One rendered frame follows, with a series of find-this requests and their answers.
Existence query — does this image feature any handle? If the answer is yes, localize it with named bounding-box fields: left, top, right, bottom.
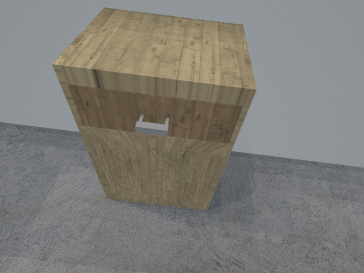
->
left=135, top=114, right=169, bottom=136

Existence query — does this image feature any cabinet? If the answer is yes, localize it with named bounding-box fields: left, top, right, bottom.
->
left=52, top=7, right=257, bottom=211

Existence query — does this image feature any drawer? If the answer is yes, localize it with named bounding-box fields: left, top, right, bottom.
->
left=68, top=85, right=241, bottom=143

